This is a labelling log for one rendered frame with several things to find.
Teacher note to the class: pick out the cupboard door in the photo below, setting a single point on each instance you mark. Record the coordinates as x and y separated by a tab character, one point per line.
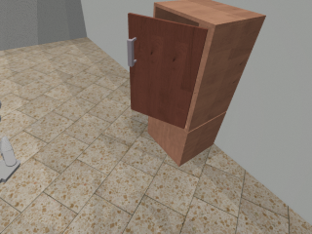
168	56

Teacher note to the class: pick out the handle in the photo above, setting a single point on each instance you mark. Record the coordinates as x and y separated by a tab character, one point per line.
131	52

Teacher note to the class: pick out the left robot hand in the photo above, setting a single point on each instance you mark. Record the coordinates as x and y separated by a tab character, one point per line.
9	164

